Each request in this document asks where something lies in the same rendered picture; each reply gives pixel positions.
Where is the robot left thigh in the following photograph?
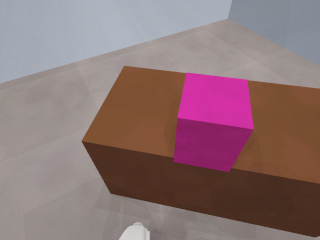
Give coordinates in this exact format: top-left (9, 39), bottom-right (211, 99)
top-left (119, 225), bottom-right (150, 240)

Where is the carton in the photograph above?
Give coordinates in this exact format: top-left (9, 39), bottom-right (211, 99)
top-left (173, 72), bottom-right (254, 172)

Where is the pedestal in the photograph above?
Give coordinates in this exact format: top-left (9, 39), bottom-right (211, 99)
top-left (81, 66), bottom-right (320, 238)

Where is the left robot shin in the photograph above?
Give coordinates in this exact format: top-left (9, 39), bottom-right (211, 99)
top-left (133, 222), bottom-right (143, 226)

